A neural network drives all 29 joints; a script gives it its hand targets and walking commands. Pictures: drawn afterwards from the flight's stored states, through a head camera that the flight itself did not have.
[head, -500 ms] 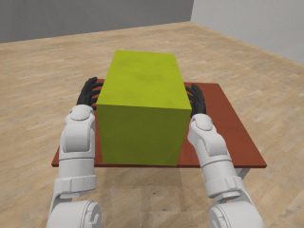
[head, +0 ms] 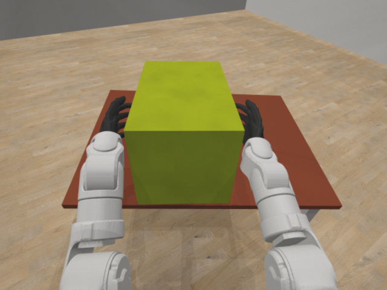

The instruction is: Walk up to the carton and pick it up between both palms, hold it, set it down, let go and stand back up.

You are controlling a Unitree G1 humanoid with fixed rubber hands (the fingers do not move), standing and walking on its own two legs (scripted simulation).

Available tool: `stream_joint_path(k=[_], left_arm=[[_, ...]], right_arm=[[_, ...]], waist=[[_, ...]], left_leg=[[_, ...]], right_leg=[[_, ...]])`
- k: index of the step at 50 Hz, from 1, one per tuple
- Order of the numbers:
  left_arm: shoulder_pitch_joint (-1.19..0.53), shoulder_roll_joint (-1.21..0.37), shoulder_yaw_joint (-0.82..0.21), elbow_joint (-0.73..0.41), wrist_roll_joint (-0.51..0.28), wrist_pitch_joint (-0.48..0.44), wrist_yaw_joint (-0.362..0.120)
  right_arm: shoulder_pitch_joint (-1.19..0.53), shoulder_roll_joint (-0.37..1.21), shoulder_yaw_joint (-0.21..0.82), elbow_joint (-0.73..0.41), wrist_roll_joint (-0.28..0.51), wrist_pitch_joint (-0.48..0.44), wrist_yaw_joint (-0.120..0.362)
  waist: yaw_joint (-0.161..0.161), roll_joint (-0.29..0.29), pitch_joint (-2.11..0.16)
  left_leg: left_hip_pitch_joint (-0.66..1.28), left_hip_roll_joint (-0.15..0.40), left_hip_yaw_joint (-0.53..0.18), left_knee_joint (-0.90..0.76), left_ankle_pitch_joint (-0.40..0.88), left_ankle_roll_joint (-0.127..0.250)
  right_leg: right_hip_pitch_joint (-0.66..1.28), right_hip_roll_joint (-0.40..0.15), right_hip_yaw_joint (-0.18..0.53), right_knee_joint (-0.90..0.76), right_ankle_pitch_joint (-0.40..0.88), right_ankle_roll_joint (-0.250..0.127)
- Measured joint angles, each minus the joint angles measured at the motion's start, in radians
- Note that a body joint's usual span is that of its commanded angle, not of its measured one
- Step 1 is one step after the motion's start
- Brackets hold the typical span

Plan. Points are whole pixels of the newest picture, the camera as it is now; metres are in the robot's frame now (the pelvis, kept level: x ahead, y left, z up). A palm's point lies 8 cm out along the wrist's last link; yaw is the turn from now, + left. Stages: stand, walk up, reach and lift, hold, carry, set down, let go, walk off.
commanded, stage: hold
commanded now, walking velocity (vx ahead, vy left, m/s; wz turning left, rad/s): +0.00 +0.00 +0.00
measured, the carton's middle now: (183, 124) +0.44 +0.01 +0.12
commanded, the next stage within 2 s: none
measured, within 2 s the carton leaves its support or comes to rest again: neither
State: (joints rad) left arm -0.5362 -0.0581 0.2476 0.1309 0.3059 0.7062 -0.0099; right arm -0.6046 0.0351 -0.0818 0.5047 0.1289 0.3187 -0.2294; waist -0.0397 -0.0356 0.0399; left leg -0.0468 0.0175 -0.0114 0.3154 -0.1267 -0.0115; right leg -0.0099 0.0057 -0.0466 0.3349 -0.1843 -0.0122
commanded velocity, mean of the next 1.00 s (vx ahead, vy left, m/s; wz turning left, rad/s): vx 0.00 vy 0.00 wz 0.00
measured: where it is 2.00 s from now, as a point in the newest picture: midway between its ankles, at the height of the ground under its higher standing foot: outside the picture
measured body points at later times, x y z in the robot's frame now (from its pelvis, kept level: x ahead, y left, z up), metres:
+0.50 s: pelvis -0.01 +0.01 +0.00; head -0.08 +0.02 +0.44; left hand +0.33 +0.17 +0.19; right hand +0.34 -0.12 +0.17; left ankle +0.04 +0.13 -0.75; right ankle +0.01 -0.10 -0.75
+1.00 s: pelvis +0.00 +0.00 +0.00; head -0.04 +0.02 +0.45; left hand +0.36 +0.16 +0.18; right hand +0.37 -0.13 +0.16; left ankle +0.04 +0.13 -0.75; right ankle +0.01 -0.10 -0.75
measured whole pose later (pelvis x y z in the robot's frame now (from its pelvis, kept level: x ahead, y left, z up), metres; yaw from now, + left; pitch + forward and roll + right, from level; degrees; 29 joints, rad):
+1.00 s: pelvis +0.00 +0.00 +0.00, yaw +0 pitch -8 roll +0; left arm -0.52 -0.06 0.25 0.08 0.31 0.72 -0.04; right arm -0.54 0.03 -0.03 0.41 0.13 0.34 -0.27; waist -0.04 -0.04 0.03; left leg -0.04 0.02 -0.01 0.33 -0.14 -0.01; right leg 0.00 0.01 -0.05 0.33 -0.19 -0.01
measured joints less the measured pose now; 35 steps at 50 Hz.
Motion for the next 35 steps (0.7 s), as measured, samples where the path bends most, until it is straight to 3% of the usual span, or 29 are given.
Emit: stream_joint_path(k=[10,22,35], left_arm=[[0.016,0.0,0.0,-0.089,-0.002,0.038,-0.036],[0.021,0.0,0.0,-0.09,-0.002,0.069,-0.036],[0.016,0.0,0.0,-0.032,0.001,0.025,-0.011]], right_arm=[[0.092,-0.003,0.078,-0.135,0.0,0.032,-0.062],[0.087,-0.003,0.074,-0.132,0.0,0.066,-0.051],[0.013,-0.003,0.019,-0.021,0.0,0.021,-0.002]], waist=[[0.0,0.0,-0.015],[0.0,0.0,0.005],[0.0,0.0,0.008]], left_leg=[[0.013,0.001,0.0,0.02,-0.021,0.0],[0.045,0.001,0.0,0.029,-0.01,0.0],[0.018,0.001,0.0,0.018,0.0,0.0]], right_leg=[[0.023,0.001,0.0,0.0,-0.01,0.0],[0.058,0.001,0.0,0.0,0.006,0.0],[0.026,0.001,0.0,0.0,0.012,0.0]])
